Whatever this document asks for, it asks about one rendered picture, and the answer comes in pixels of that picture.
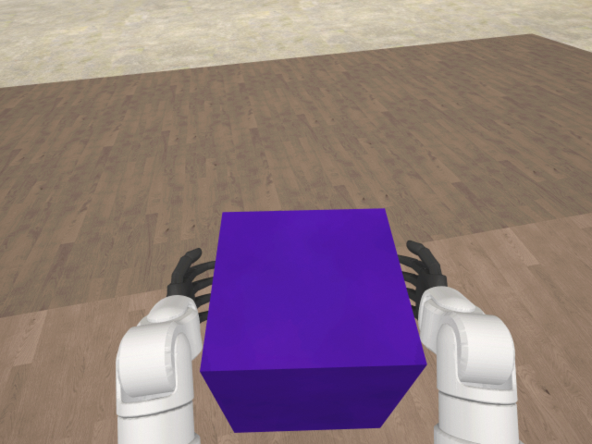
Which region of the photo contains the right robot hand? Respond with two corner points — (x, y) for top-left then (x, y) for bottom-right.
(398, 240), (448, 320)

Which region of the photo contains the carton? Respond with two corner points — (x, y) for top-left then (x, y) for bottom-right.
(200, 208), (427, 433)

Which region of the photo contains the right robot forearm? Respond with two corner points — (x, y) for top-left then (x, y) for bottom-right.
(418, 286), (524, 444)

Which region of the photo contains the left robot hand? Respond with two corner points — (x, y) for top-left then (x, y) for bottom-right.
(166, 248), (216, 324)

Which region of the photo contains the left robot forearm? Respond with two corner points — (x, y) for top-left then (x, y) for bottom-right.
(116, 295), (203, 444)

